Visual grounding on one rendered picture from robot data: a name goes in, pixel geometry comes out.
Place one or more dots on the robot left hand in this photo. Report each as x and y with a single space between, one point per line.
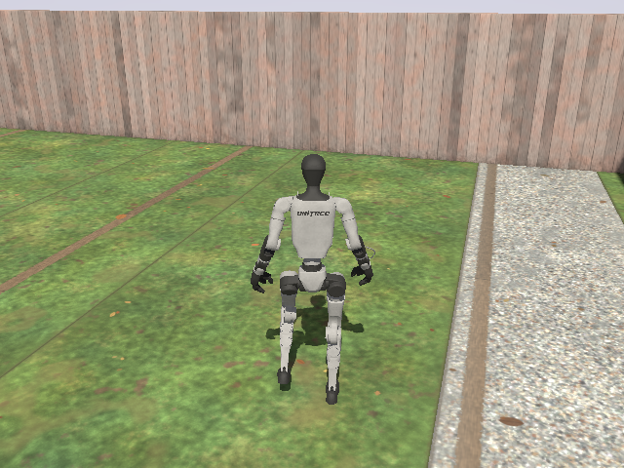
262 279

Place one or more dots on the left robot upper arm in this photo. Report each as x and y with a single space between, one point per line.
281 206

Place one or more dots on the humanoid robot torso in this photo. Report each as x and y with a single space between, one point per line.
312 233

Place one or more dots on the right robot shin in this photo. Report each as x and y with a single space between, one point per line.
333 359

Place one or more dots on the right robot upper arm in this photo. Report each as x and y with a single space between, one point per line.
348 219

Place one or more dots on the robot right forearm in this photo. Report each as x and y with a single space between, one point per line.
362 256

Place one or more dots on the robot left forearm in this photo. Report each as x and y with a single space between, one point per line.
263 259

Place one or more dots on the robot right hand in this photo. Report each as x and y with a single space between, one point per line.
359 271

